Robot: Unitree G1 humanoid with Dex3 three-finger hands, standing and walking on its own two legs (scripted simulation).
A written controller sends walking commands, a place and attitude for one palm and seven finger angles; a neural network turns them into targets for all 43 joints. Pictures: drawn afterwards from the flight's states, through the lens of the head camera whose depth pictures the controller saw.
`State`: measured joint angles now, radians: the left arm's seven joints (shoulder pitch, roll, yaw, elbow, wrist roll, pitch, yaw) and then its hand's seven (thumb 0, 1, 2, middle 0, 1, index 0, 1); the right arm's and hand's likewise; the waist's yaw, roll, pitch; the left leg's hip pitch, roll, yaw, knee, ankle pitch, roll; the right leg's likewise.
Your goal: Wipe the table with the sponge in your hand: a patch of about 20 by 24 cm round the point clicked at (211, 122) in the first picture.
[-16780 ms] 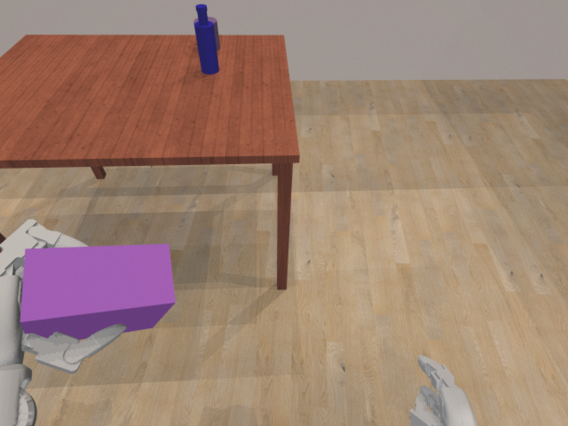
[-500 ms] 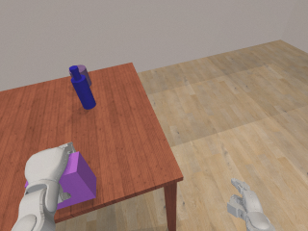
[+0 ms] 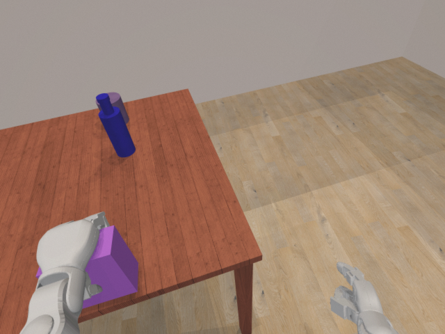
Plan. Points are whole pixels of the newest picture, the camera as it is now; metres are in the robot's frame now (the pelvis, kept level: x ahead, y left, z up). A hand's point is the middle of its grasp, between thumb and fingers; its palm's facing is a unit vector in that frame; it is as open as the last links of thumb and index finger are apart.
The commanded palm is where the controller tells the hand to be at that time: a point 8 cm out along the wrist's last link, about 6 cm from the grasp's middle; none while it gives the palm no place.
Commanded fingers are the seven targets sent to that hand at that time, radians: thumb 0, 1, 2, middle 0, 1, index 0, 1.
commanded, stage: lower the sponge onto the table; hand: left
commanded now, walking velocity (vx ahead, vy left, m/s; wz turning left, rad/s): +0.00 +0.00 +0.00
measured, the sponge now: (99, 274) +0.20 +0.28 -0.01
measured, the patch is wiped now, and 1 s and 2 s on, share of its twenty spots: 0.00 0.00 0.45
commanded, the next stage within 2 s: wipe forward along the first lane in 0.54 s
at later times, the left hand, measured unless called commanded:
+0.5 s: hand (94, 257) +0.22 +0.29 +0.03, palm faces -0.05 -0.11 -0.99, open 10.6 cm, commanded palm +0.19 +0.28 +0.09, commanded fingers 0.00 0.10 1.30 -1.20 -1.60 -1.20 -1.60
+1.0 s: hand (96, 246) +0.24 +0.29 +0.02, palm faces -0.07 -0.07 -1.00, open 10.6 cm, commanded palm +0.23 +0.30 +0.07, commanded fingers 0.00 0.10 1.30 -1.20 -1.60 -1.20 -1.60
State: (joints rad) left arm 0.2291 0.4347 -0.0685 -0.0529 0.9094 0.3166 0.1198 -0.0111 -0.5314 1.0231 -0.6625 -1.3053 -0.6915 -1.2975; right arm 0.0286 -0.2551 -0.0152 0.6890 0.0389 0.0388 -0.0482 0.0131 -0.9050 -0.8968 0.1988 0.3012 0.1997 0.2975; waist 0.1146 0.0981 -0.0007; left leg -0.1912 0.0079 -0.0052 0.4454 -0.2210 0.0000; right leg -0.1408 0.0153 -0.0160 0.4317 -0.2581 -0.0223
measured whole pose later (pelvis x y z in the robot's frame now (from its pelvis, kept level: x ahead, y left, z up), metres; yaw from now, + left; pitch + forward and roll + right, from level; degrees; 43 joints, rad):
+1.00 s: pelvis +0.00 -0.01 -0.01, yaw +1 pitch +2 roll +0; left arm 0.03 0.41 -0.08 0.19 0.95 0.29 0.15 -0.01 -0.54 1.02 -0.68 -1.29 -0.71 -1.28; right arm 0.05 -0.26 -0.02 0.71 0.06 0.05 -0.06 0.01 -0.91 -0.90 0.20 0.30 0.20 0.30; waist 0.11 0.09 -0.04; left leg -0.30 0.00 -0.03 0.52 -0.24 0.00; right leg -0.25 0.01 -0.03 0.52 -0.29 -0.03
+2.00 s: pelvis -0.01 -0.02 -0.02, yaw +1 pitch +11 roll -1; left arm -0.47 0.61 0.10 0.90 0.99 0.01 0.18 0.01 -0.57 1.03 -0.71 -1.26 -0.74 -1.26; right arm 0.23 -0.30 -0.05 0.75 0.08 0.08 -0.03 0.01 -0.91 -0.90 0.20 0.30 0.20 0.30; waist 0.00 0.08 -0.10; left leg -0.59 0.04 -0.05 0.68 -0.28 0.02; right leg -0.52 0.05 -0.05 0.64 -0.31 -0.05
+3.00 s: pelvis +0.02 +0.03 -0.01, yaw +2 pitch +11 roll -2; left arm -0.68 0.45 -0.16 0.92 0.96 0.22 0.23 0.01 -0.56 1.04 -0.70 -1.28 -0.73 -1.28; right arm 0.15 -0.24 -0.04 0.76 0.07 0.11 -0.01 0.01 -0.91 -0.90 0.20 0.30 0.20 0.30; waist 0.03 0.06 -0.11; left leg -0.51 -0.03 -0.04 0.61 -0.29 0.04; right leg -0.42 -0.02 -0.04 0.54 -0.31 0.01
